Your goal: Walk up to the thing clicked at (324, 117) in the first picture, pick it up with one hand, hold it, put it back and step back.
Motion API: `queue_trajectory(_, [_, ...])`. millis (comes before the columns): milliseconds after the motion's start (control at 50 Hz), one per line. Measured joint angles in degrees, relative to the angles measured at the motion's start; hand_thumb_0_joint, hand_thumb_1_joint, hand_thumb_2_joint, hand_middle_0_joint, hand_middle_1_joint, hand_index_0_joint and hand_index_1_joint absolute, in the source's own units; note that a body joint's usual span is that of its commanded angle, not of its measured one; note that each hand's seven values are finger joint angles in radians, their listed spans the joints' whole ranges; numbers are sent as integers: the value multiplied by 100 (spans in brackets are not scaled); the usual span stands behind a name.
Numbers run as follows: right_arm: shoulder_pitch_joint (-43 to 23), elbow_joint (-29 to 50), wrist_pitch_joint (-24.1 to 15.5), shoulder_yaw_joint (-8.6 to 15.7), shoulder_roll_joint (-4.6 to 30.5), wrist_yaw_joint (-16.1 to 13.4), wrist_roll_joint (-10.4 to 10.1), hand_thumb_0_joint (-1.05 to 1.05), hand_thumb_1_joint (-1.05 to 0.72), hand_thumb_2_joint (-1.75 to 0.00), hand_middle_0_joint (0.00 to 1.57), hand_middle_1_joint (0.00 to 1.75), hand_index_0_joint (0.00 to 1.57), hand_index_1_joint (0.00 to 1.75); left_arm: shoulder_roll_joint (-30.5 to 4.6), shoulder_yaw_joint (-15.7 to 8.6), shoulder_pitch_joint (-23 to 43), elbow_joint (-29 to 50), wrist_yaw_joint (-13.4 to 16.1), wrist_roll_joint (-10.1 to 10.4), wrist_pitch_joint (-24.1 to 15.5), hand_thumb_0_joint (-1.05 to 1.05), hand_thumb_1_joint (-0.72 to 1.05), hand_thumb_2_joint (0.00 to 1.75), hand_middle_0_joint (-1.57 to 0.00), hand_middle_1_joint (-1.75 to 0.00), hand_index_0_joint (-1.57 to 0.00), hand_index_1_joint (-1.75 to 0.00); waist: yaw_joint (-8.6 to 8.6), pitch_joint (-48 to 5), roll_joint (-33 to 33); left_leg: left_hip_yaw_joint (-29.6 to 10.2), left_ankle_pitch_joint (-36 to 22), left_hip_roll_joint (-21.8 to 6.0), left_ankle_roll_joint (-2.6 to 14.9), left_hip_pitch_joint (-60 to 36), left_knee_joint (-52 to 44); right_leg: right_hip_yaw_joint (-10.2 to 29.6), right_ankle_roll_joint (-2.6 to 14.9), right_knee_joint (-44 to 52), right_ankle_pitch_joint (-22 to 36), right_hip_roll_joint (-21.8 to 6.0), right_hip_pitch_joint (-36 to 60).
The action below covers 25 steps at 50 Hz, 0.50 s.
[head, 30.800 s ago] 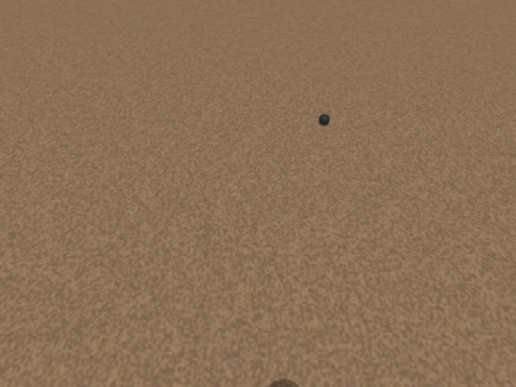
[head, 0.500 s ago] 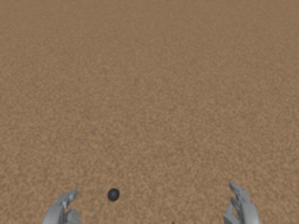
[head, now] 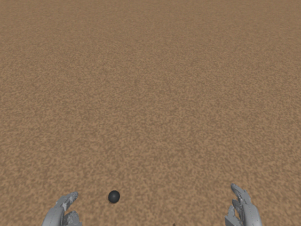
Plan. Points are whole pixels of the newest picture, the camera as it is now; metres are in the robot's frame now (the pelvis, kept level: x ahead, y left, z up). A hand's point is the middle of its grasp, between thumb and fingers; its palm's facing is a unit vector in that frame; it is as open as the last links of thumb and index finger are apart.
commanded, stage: home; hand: left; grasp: from above
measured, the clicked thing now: (114, 196) +0.43 +0.21 -0.68
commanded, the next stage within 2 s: stand in 0.18 s
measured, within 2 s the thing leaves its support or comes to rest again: neither
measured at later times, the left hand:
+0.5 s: hand out of the picture +0.13 +0.23 -0.10, palm faces +0.03 -0.94 -0.33, open 7.4 cm
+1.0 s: hand out of the picture +0.01 +0.25 -0.10, palm faces +0.05 -0.95 -0.32, open 7.4 cm
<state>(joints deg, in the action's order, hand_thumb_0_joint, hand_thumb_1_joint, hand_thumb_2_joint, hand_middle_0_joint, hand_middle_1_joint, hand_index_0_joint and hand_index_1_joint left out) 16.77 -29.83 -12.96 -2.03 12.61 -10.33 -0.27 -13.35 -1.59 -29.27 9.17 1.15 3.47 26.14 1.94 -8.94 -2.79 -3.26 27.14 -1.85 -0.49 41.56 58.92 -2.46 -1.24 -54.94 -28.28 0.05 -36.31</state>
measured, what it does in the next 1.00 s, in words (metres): rises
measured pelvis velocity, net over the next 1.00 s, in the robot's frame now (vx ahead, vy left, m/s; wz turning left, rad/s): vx -0.01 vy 0.01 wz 0.02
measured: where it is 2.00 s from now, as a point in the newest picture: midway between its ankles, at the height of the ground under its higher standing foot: outside the picture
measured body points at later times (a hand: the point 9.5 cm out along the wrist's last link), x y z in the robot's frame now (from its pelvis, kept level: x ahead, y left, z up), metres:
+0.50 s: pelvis -0.01 +0.00 +0.03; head +0.01 +0.01 +0.48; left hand +0.13 +0.28 -0.07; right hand +0.12 -0.27 -0.08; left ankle +0.02 +0.12 -0.68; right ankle -0.01 -0.14 -0.68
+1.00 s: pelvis -0.01 +0.01 +0.06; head -0.02 +0.01 +0.51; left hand +0.01 +0.29 -0.08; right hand +0.06 -0.26 -0.08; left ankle +0.02 +0.12 -0.68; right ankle -0.01 -0.14 -0.68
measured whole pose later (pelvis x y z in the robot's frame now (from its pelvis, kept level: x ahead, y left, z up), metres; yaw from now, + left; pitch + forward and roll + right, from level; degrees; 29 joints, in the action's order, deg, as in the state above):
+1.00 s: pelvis -0.01 +0.01 +0.06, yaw +1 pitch -5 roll -1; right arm 9.2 -62.1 0.4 1.7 15.9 -0.7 1.7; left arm -16.4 -1.9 -12.0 -63.1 1.4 -2.0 0.5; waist -1.4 4.0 -0.6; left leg -1.2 10.7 0.9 0.8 9.8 25.3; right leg -1.3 -2.5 -23.6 -12.8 -2.8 -5.9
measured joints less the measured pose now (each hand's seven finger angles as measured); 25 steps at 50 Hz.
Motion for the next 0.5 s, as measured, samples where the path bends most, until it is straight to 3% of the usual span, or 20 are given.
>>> queue_trajectory(280, [17, 28, 44, 4, 6, -3, -15, 2, -90, -90, 20, 30, 20, 30, -1, 10, -3, 13, 9, 6, 11, 1, 90, 90, -20, -30, -20, -30, -2, -18, 2, -16, -7, -6, -15, 13, 6, -13, 16, -20, -4, 8, -16])
queue_trajectory(320, [-213, -344, 180, 99, 34, 164, 288, 1, -90, -90, 20, 30, 20, 30, -89, 139, 456, -783, 49, -273, -698, 1, 90, 90, -20, -30, -21, -30, -122, 386, 99, 47, -71, 34, 10, -362, -137, 42, 22, 38, 19, -37, 309])
queue_trajectory(360, [-472, -831, 560, 97, 158, 455, 491, 1, -90, -90, 20, 30, 20, 30, -173, 178, 1020, -1921, 57, -478, -1348, 1, 90, 90, -20, -30, -21, -30, -253, 648, 217, 125, -204, 99, 31, -700, -402, 108, 33, 179, 91, -109, 578])
queue_trajectory(420, [-661, -1341, 867, 168, 295, 797, 468, 1, -90, -90, 20, 30, 20, 30, -283, 119, 1497, -3178, 27, -611, -1831, 1, 90, 90, -20, -30, -21, -30, -336, 896, 338, 203, -377, 185, 54, -1117, -777, 174, 5, 413, 198, -201, 921])
queue_trajectory(500, [-652, -1740, 1012, 349, 393, 977, 381, 1, -90, -90, 21, 30, 20, 30, -351, -16, 1652, -4291, 40, -606, -2124, 1, 90, 90, -20, -30, -21, -30, -357, 1036, 362, 238, -532, 208, 76, -1538, -1170, 198, -33, 792, 358, -227, 1325])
